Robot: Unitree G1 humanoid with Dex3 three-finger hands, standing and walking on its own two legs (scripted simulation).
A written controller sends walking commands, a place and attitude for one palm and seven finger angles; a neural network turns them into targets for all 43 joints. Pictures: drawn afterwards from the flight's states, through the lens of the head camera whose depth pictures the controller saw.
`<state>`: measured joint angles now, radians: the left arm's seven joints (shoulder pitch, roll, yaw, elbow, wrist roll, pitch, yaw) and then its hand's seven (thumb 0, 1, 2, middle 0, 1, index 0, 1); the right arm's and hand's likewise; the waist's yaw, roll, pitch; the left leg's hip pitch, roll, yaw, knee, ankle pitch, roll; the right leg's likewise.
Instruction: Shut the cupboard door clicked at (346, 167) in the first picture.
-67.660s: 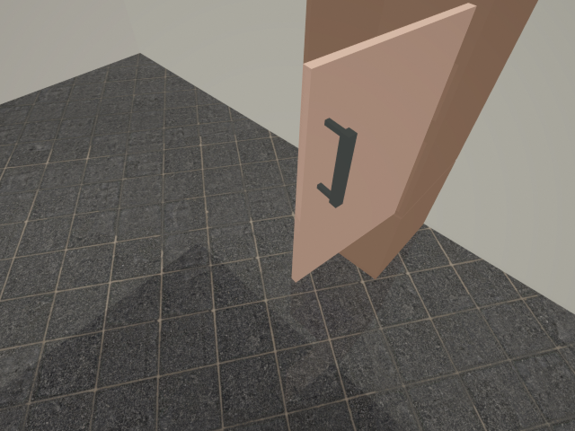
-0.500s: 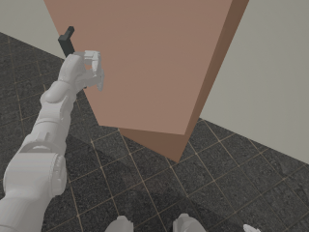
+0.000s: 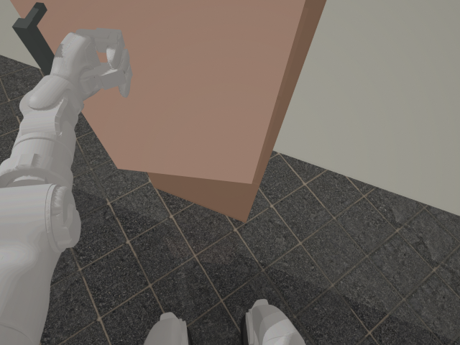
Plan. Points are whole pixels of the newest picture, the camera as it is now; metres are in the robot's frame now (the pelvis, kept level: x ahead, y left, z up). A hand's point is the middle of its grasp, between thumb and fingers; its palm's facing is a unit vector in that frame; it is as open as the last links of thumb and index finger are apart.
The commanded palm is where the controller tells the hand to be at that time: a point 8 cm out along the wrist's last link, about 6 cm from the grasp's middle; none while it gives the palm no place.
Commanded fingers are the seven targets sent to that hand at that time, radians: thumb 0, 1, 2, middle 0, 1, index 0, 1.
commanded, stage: push the door shut along its arc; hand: left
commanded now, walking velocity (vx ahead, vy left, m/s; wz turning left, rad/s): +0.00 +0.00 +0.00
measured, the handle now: (59, 63) +0.57 +0.21 +0.12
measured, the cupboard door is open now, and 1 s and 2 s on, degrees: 15 4 4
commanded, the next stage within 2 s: pull the fist back off the door in 0.38 s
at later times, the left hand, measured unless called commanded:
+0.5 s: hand (136, 62) +0.54 +0.09 +0.13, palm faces -0.44 -0.90 -0.03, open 3.3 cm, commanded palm +0.57 +0.11 +0.13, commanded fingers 0.00 0.90 0.90 -1.30 -1.50 -1.30 -1.50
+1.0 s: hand (153, 58) +0.55 +0.06 +0.14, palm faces +0.04 -1.00 +0.02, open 3.1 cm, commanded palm +0.50 +0.12 +0.13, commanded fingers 0.00 0.90 0.90 -1.30 -1.50 -1.30 -1.50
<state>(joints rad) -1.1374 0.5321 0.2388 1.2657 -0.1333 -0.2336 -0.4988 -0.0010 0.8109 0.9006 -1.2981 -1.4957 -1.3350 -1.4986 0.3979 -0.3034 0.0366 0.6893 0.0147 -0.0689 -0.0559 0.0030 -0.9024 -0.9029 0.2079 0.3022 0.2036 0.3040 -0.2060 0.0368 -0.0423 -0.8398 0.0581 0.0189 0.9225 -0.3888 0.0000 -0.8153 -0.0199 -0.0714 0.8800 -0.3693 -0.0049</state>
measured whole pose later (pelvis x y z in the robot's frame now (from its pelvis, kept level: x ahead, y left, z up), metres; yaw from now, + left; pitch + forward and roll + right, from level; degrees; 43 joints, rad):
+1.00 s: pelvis +0.02 +0.00 +0.01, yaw -2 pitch +17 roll -1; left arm -1.00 0.26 0.33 1.18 -0.04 -0.34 0.09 0.01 0.91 0.92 -1.30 -1.50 -1.30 -1.50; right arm 0.48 -0.26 0.00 0.67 -0.05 -0.02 0.05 0.00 -0.90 -0.90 0.21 0.30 0.20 0.30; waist -0.18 0.06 -0.11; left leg -0.73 0.07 0.06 0.84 -0.40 -0.01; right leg -0.74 0.00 -0.03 0.81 -0.37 0.00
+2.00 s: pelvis +0.02 +0.00 +0.04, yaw -1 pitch +2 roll +0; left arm -0.26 0.19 0.14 0.35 -0.20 -0.12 -0.09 0.02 0.90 0.90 -1.28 -1.47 -1.28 -1.47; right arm 0.26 -0.27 0.01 0.62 0.06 -0.05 -0.05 0.01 -0.91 -0.90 0.20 0.30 0.20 0.30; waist -0.01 0.06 -0.06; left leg -0.33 0.03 0.06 0.62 -0.32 0.00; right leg -0.34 -0.03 -0.03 0.62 -0.31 0.00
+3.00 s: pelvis +0.04 +0.00 +0.06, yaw +0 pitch -4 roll +0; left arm 0.44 0.31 0.31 -0.35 -0.06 -0.05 0.10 0.02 0.89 0.90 -0.22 -0.31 -0.22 -0.31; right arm 0.19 -0.23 0.02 0.63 0.00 -0.09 -0.09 0.01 -0.90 -0.90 0.21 0.30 0.20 0.30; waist 0.07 0.07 0.01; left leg -0.08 0.02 0.04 0.41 -0.25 0.00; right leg -0.07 -0.03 -0.06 0.41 -0.25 0.01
